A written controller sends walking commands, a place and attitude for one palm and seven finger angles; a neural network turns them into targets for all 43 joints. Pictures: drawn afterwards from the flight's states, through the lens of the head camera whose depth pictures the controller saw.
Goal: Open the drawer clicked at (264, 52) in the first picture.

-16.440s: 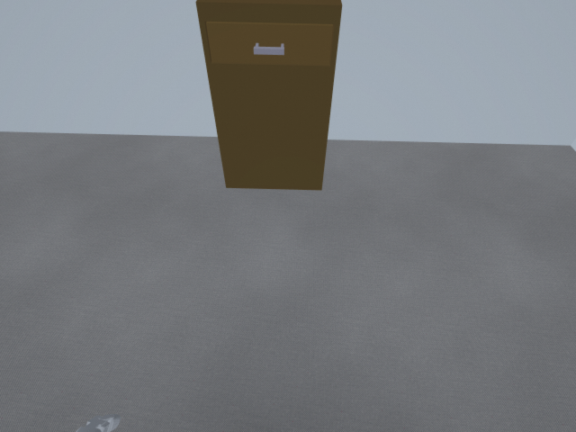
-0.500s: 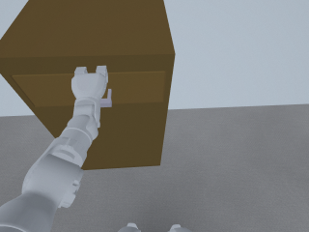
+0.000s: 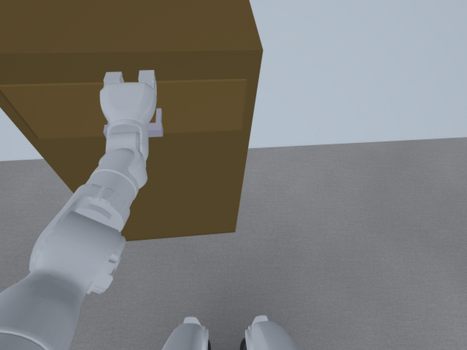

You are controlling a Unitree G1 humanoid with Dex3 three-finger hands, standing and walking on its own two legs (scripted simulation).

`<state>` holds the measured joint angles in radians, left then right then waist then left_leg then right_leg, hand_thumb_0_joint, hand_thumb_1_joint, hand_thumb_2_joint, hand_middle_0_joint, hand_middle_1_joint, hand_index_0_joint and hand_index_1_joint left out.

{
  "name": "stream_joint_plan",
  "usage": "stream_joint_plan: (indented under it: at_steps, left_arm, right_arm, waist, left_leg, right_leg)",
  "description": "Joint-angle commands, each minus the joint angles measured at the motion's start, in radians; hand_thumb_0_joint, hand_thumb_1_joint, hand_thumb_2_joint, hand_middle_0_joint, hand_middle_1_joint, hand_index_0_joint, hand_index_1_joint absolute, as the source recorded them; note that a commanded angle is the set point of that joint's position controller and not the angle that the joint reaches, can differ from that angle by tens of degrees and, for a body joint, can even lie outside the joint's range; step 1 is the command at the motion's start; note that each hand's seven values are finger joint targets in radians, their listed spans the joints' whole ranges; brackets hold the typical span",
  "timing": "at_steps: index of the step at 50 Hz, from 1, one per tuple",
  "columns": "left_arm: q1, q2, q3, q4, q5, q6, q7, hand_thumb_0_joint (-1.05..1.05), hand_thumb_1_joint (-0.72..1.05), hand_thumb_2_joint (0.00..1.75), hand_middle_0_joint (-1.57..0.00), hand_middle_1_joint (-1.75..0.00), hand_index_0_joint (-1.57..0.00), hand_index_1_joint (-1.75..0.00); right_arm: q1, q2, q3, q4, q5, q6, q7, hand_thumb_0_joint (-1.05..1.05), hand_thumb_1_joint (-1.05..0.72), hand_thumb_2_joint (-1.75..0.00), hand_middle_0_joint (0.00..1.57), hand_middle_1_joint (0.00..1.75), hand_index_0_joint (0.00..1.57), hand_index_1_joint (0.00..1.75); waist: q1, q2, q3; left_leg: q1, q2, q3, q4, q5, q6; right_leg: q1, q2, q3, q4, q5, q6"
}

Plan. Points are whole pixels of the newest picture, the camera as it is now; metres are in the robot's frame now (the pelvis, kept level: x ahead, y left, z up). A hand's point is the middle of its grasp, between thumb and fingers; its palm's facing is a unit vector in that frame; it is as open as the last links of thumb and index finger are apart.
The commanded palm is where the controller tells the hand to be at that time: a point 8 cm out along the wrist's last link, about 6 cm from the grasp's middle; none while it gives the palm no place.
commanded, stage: lower the fingers behind the handle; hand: left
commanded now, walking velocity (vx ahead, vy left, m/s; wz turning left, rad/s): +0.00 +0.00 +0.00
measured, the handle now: (135, 122) +0.55 +0.17 +0.03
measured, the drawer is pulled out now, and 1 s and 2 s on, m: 0.00 0.00 0.00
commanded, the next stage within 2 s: lift the fingers back up to retry in 0.34 s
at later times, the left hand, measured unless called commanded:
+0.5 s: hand (143, 133) +0.51 +0.15 +0.04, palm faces +0.06 +0.03 -1.00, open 13.4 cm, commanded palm +0.51 +0.13 +0.08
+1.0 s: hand (140, 130) +0.51 +0.15 +0.05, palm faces -0.04 -0.04 -1.00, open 13.4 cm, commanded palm +0.51 +0.14 +0.15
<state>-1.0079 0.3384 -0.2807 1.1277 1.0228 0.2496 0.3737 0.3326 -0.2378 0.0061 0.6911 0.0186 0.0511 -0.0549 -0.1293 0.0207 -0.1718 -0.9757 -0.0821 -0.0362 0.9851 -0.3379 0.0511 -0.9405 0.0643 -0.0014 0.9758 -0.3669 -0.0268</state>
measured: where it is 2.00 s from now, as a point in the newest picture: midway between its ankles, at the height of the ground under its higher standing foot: outside the picture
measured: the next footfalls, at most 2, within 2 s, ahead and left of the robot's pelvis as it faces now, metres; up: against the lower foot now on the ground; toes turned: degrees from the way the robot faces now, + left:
none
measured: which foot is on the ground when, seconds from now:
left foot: down 0.00-1.00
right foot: down 0.00-1.00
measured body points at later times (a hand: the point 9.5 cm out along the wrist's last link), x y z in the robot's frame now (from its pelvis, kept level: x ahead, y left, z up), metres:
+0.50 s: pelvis +0.01 +0.00 -0.01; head +0.11 +0.01 +0.43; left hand +0.50 +0.15 +0.09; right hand +0.06 -0.26 -0.13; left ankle +0.07 +0.08 -0.67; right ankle +0.05 -0.10 -0.67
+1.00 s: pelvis +0.06 -0.01 +0.03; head +0.13 -0.02 +0.48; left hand +0.51 +0.15 +0.10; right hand +0.10 -0.27 -0.10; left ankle +0.07 +0.08 -0.67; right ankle +0.05 -0.10 -0.67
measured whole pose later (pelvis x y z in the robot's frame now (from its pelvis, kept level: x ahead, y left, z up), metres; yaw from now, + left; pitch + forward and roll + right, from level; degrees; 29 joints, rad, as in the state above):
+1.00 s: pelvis +0.06 -0.01 +0.03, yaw +1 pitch +16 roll -1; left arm -0.73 0.31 -0.22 0.97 1.00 0.10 0.37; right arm 0.35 -0.24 -0.05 0.70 0.01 0.05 -0.04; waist -0.08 0.06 -0.14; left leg -0.72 -0.06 -0.04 0.81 -0.36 0.04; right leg -0.68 0.07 0.00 0.79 -0.39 -0.05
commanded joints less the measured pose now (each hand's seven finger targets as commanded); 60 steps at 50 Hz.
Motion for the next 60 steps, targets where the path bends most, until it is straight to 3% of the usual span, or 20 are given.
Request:
stream_joint_plan:
  at_steps: [1, 6, 9, 11, 13, 18, 21, 25, 28, 30, 32, 36, 39, 42, 45, 49, 53, 55, 57, 60]
  left_arm:
    - [-0.319, 0.024, -0.008, -0.03, -0.002, -0.015, -0.057, 0.0, -0.5, 0.3, -0.3, -1.2, -0.3, -1.2]
    - [-0.368, 0.016, -0.011, -0.041, 0.0, -0.037, -0.055, 0.0, -0.5, 0.3, -0.3, -1.2, -0.3, -1.2]
    - [-0.473, 0.116, 0.072, -0.158, 0.01, -0.131, -0.008, 0.0, -0.5, 0.3, -0.3, -1.2, -0.3, -1.2]
    - [-0.406, 0.007, 0.004, -0.073, 0.035, -0.099, 0.021, 0.0, -0.5, 0.3, -0.3, -1.2, -0.3, -1.2]
    - [-0.417, -0.023, -0.003, -0.051, 0.043, -0.073, 0.047, 0.0, -0.5, 0.3, -0.3, -1.2, -0.3, -1.2]
    - [-0.466, -0.016, 0.002, -0.067, 0.02, -0.005, 0.079, 0.0, -0.5, 0.3, -0.3, -1.2, -0.3, -1.2]
    - [-0.463, 0.012, 0.01, -0.039, 0.017, 0.035, 0.071, 0.0, -0.5, 0.3, -0.3, -1.2, -0.3, -1.2]
    - [-0.485, 0.074, 0.038, -0.094, 0.008, 0.04, 0.045, 0.0, -0.5, 0.3, -0.3, -1.2, -0.3, -1.2]
    - [-0.496, 0.058, 0.026, -0.142, -0.009, 0.017, 0.021, 0.0, -0.5, 0.3, -0.3, -1.2, -0.3, -1.2]
    - [-0.474, 0.112, 0.061, -0.164, -0.009, -0.014, 0.011, 0.0, -0.5, 0.3, -0.3, -1.2, -0.3, -1.2]
    - [-0.462, 0.077, 0.036, -0.199, -0.016, -0.048, 0.001, 0.0, -0.5, 0.3, -0.3, -1.2, -0.3, -1.2]
    - [-0.443, 0.093, 0.056, -0.266, -0.014, -0.121, 0.01, 0.0, -0.5, 0.3, -0.3, -1.2, -0.3, -1.2]
    - [-0.45, 0.126, 0.093, -0.362, -0.01, -0.173, 0.034, 0.0, -0.5, 0.3, -0.3, -1.2, -0.3, -1.2]
    - [-0.456, 0.101, 0.08, -0.42, -0.003, -0.192, 0.061, 0.0, -0.5, 0.3, -0.3, -1.2, -0.3, -1.2]
    - [-0.446, 0.16, 0.136, -0.48, 0.002, -0.204, 0.083, 0.0, -0.5, 0.3, -0.3, -1.2, -0.3, -1.2]
    - [-0.457, 0.095, 0.085, -0.564, 0.01, -0.199, 0.095, 0.0, -0.5, 0.3, -0.3, -1.2, -0.3, -1.2]
    - [-0.426, 0.166, 0.147, -0.632, 0.001, -0.195, 0.089, 0.0, -0.5, 0.3, -0.3, -1.2, -0.3, -1.2]
    - [-0.336, 0.128, 0.134, -0.604, -0.005, -0.195, 0.075, 0.0, -0.5, 0.3, -0.3, -1.2, -0.3, -1.2]
    - [-0.297, 0.15, 0.156, -0.6, -0.004, -0.201, 0.067, 0.0, -0.5, 0.3, -0.3, -1.2, -0.3, -1.2]
    - [-0.279, 0.137, 0.146, -0.627, 0.008, -0.212, 0.06, 0.0, -0.5, 0.3, -0.3, -1.2, -0.3, -1.2]
  right_arm:
    - [0.061, -0.159, -0.052, -0.08, 0.0, -0.023, -0.015, 0.0, -0.9, -0.9, 0.2, 0.3, 0.2, 0.3]
    - [0.067, -0.157, -0.052, -0.082, -0.001, -0.029, -0.019, 0.0, -0.9, -0.9, 0.2, 0.3, 0.2, 0.3]
    - [0.08, -0.163, -0.062, -0.077, -0.015, -0.054, -0.016, 0.0, -0.9, -0.9, 0.2, 0.3, 0.2, 0.3]
    - [0.09, -0.151, -0.065, -0.067, -0.018, -0.056, -0.005, 0.0, -0.9, -0.9, 0.2, 0.3, 0.2, 0.3]
    - [0.089, -0.153, -0.068, -0.056, -0.02, -0.054, 0.007, 0.0, -0.9, -0.9, 0.2, 0.3, 0.2, 0.3]
    - [0.092, -0.157, -0.071, -0.04, -0.021, -0.037, 0.018, 0.0, -0.9, -0.9, 0.2, 0.3, 0.2, 0.3]
    - [0.094, -0.156, -0.064, -0.035, -0.015, -0.017, 0.016, 0.0, -0.9, -0.9, 0.2, 0.3, 0.2, 0.3]
    - [0.087, -0.15, -0.059, -0.05, -0.008, -0.001, 0.004, 0.0, -0.9, -0.9, 0.2, 0.3, 0.2, 0.3]
    - [0.076, -0.139, -0.057, -0.063, -0.006, 0.001, -0.007, 0.0, -0.9, -0.9, 0.2, 0.3, 0.2, 0.3]
    - [0.075, -0.141, -0.053, -0.07, -0.002, -0.001, -0.017, 0.0, -0.9, -0.9, 0.2, 0.3, 0.2, 0.3]
    - [0.069, -0.135, -0.053, -0.082, 0.001, -0.009, -0.023, 0.0, -0.9, -0.9, 0.2, 0.3, 0.2, 0.3]
    - [0.075, -0.131, -0.059, -0.091, 0.003, -0.025, -0.027, 0.0, -0.9, -0.9, 0.2, 0.3, 0.2, 0.3]
    - [0.085, -0.129, -0.072, -0.093, 0.001, -0.036, -0.021, 0.0, -0.9, -0.9, 0.2, 0.3, 0.2, 0.3]
    - [0.085, -0.127, -0.08, -0.084, -0.002, -0.038, -0.01, 0.0, -0.9, -0.9, 0.2, 0.3, 0.2, 0.3]
    - [0.085, -0.131, -0.089, -0.074, -0.007, -0.03, -0.002, 0.0, -0.9, -0.9, 0.2, 0.3, 0.2, 0.3]
    - [0.064, -0.123, -0.099, -0.069, -0.009, -0.019, 0.01, 0.0, -0.9, -0.9, 0.2, 0.3, 0.2, 0.3]
    - [0.044, -0.126, -0.1, -0.072, -0.012, -0.002, 0.009, 0.0, -0.9, -0.9, 0.2, 0.3, 0.2, 0.3]
    - [0.031, -0.118, -0.102, -0.073, -0.009, 0.006, 0.01, 0.0, -0.9, -0.9, 0.2, 0.3, 0.2, 0.3]
    - [0.023, -0.117, -0.101, -0.073, -0.006, 0.01, 0.011, 0.0, -0.9, -0.9, 0.2, 0.3, 0.2, 0.3]
    - [0.004, -0.113, -0.103, -0.079, -0.007, 0.017, 0.017, 0.0, -0.9, -0.9, 0.2, 0.3, 0.2, 0.3]
  waist:
    - [-0.086, -0.044, -0.187]
    - [-0.097, -0.023, -0.192]
    - [-0.091, 0.036, -0.34]
    - [-0.095, 0.049, -0.307]
    - [-0.103, 0.029, -0.253]
    - [-0.104, 0.031, -0.321]
    - [-0.107, 0.014, -0.287]
    - [-0.092, 0.023, -0.338]
    - [-0.098, 0.016, -0.316]
    - [-0.083, 0.011, -0.301]
    - [-0.082, 0.009, -0.285]
    - [-0.065, -0.009, -0.29]
    - [-0.039, 0.026, -0.373]
    - [-0.034, 0.048, -0.372]
    - [-0.019, 0.045, -0.429]
    - [-0.018, 0.087, -0.432]
    - [0.004, 0.069, -0.481]
    - [0.009, 0.034, -0.434]
    - [0.02, -0.001, -0.406]
    - [0.028, 0.018, -0.409]
  left_leg:
    - [0.215, 0.053, -0.025, -0.182, -0.255, 0.005]
    - [0.22, 0.065, -0.049, -0.171, -0.283, 0.001]
    - [0.251, 0.073, -0.064, -0.128, -0.273, 0.001]
    - [0.273, 0.077, -0.077, -0.132, -0.27, -0.005]
    - [0.269, 0.086, -0.101, -0.142, -0.283, -0.013]
    - [0.299, 0.078, -0.08, -0.144, -0.216, -0.013]
    - [0.289, 0.072, -0.06, -0.158, -0.204, -0.01]
    - [0.32, 0.059, -0.027, -0.168, -0.148, -0.004]
    - [0.345, 0.055, -0.014, -0.187, -0.13, 0.003]
    - [0.348, 0.054, -0.007, -0.199, -0.123, 0.006]
    - [0.364, 0.052, -0.005, -0.215, -0.131, 0.008]
    - [0.398, 0.051, -0.002, -0.233, -0.088, 0.011]
    - [0.477, 0.051, -0.002, -0.24, -0.003, 0.008]
    - [0.538, 0.053, -0.005, -0.248, 0.074, 0.004]
    - [0.591, 0.051, -0.001, -0.248, 0.184, 0.002]
    - [0.685, 0.054, -0.002, -0.258, 0.301, -0.007]
    - [0.731, 0.048, 0.01, -0.264, 0.42, -0.005]
    - [0.714, 0.045, 0.019, -0.264, 0.446, -0.002]
    - [0.688, 0.042, 0.022, -0.272, 0.449, 0.0]
    - [0.702, 0.039, 0.027, -0.271, 0.494, -0.001]
  right_leg:
    - [0.001, -0.017, -0.007, -0.197, -0.219, -0.004]
    - [-0.054, -0.018, -0.015, -0.166, -0.209, -0.005]
    - [-0.063, -0.024, -0.009, -0.107, -0.178, -0.009]
    - [-0.107, -0.021, -0.026, -0.105, -0.16, -0.013]
    - [-0.147, -0.021, -0.035, -0.103, -0.155, -0.014]
    - [-0.08, -0.019, -0.029, -0.123, -0.111, -0.013]
    - [-0.038, -0.015, -0.027, -0.151, -0.11, -0.009]
    - [0.07, -0.014, -0.013, -0.19, -0.089, -0.006]
    - [0.12, -0.014, -0.007, -0.226, -0.076, -0.002]
    - [0.157, -0.016, 0.002, -0.242, -0.076, 0.0]
    - [0.169, -0.017, 0.004, -0.259, -0.086, 0.0]
    - [0.222, -0.018, 0.014, -0.284, -0.053, -0.002]
    - [0.27, -0.014, 0.016, -0.288, 0.012, -0.007]
    - [0.276, -0.008, 0.006, -0.295, 0.064, -0.012]
    - [0.342, -0.005, 0.007, -0.301, 0.152, -0.013]
    - [0.349, 0.0, -0.006, -0.31, 0.226, -0.018]
    - [0.452, -0.002, 0.0, -0.316, 0.356, -0.017]
    - [0.471, -0.004, 0.005, -0.323, 0.412, -0.012]
    - [0.5, -0.007, 0.008, -0.325, 0.445, -0.011]
    - [0.515, -0.012, 0.011, -0.317, 0.496, -0.012]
